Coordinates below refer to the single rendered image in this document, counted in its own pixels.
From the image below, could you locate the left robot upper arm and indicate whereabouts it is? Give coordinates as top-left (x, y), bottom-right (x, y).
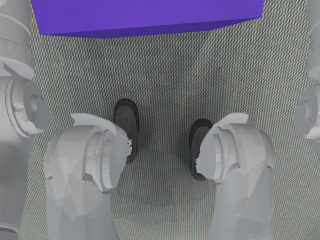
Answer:
top-left (0, 75), bottom-right (50, 240)

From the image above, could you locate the carton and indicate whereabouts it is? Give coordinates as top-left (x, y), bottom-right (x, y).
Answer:
top-left (31, 0), bottom-right (264, 39)

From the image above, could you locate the left robot thigh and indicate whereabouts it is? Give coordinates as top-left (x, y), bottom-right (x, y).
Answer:
top-left (45, 125), bottom-right (122, 240)

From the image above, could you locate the right robot shin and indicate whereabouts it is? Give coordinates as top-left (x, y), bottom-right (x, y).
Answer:
top-left (195, 112), bottom-right (276, 180)

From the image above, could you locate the left robot forearm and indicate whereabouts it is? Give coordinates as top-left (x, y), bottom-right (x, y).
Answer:
top-left (0, 0), bottom-right (35, 80)

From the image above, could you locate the right robot upper arm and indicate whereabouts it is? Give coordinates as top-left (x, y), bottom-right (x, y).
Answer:
top-left (294, 81), bottom-right (320, 162)

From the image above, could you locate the right robot forearm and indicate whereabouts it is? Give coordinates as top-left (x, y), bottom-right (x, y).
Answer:
top-left (306, 0), bottom-right (320, 81)

